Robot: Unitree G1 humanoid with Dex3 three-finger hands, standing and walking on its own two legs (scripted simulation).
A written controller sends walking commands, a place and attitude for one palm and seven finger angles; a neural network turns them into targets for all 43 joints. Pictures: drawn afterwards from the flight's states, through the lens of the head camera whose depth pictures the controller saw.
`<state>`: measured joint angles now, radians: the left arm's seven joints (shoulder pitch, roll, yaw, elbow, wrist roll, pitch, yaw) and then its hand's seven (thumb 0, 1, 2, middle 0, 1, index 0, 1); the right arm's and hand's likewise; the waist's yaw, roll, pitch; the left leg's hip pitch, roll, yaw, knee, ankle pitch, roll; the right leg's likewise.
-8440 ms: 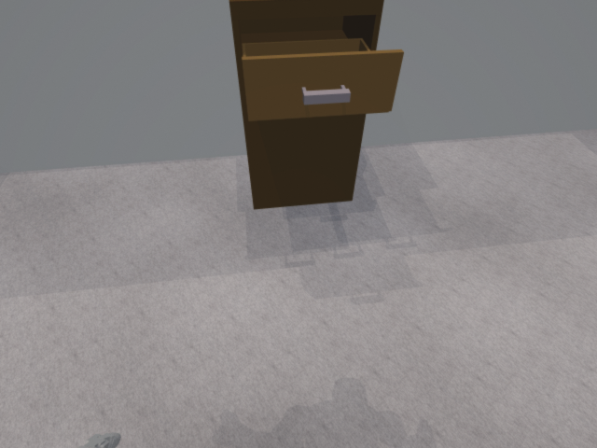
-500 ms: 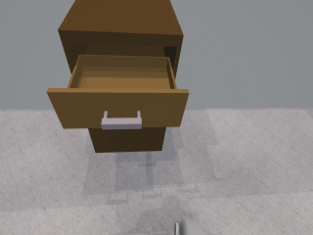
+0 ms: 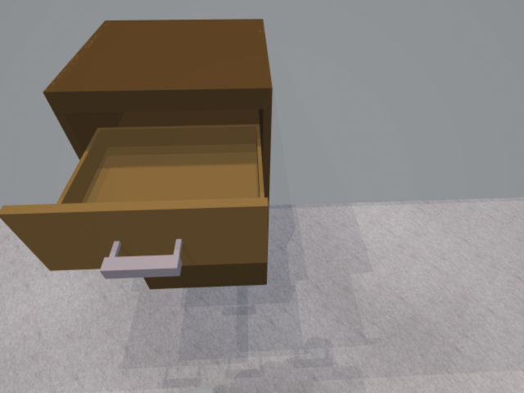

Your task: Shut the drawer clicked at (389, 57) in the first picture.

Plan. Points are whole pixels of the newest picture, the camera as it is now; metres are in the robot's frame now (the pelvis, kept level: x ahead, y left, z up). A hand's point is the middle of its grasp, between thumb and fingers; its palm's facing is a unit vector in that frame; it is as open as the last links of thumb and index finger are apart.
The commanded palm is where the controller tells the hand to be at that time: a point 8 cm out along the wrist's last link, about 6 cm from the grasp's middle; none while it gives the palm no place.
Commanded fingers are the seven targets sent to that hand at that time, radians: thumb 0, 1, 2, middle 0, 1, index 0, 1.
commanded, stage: come to a stop and stand still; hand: left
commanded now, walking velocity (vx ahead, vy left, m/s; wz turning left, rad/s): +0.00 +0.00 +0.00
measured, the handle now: (145, 255) +0.35 +0.23 -0.01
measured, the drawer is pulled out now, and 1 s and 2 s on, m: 0.30 0.30 0.30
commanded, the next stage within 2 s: look again from close up in 1.70 s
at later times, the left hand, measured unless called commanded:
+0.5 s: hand out of the picture +0.00 +0.17 -0.17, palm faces +0.04 -0.99 -0.17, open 7.4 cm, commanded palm none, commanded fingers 0.00 0.90 0.90 -0.20 -0.30 -0.20 -0.30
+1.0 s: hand out of the picture +0.06 +0.19 -0.17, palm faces -0.04 -0.97 -0.23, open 7.3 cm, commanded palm none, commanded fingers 0.00 0.90 0.90 -0.20 -0.30 -0.20 -0.30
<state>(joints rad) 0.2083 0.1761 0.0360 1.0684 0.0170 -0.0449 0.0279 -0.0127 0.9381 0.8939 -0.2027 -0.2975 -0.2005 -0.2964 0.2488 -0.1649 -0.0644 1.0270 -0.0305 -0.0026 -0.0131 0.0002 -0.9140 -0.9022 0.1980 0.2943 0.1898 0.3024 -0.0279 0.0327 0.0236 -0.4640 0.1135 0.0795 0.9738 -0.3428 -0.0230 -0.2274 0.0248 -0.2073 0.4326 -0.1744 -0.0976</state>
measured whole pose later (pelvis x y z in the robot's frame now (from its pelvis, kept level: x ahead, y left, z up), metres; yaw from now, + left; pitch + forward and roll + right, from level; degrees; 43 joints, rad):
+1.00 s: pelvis +0.04 +0.02 +0.00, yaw -2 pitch -1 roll +0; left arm 0.30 0.14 0.00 1.09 0.01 -0.01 0.05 0.02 0.92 0.89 -0.20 -0.30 -0.20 -0.30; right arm 0.40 -0.11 0.00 1.10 -0.02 -0.01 -0.01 0.00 -0.91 -0.90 0.20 0.29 0.19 0.30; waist -0.04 0.04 -0.02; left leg -0.25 0.03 0.10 0.55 -0.28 0.02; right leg -0.24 -0.01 -0.15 0.53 -0.28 -0.06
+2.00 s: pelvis +0.07 +0.03 +0.01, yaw -4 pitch -2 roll +0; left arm 0.33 0.12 -0.02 1.10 0.01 -0.02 0.04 0.01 0.91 0.89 -0.20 -0.30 -0.20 -0.30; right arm 0.31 -0.11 0.02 1.16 -0.01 -0.03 -0.03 0.00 -0.91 -0.90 0.20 0.30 0.19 0.30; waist 0.00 0.00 0.04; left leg -0.12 0.00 0.13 0.40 -0.25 0.03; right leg -0.15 -0.02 -0.12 0.44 -0.26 -0.03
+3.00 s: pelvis +0.02 +0.00 -0.07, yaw +0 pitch +10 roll +0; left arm 0.56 0.13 -0.01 -0.14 -0.18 -0.52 -0.10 0.02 0.90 0.90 -0.63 -0.76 -0.61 -0.76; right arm 0.10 -0.21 0.01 0.49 0.00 -0.23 0.00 0.01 -0.91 -0.90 0.20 0.30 0.20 0.30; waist 0.06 0.02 -0.10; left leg -0.77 0.04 0.03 1.07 -0.48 0.00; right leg -0.74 -0.04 -0.19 1.05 -0.50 -0.09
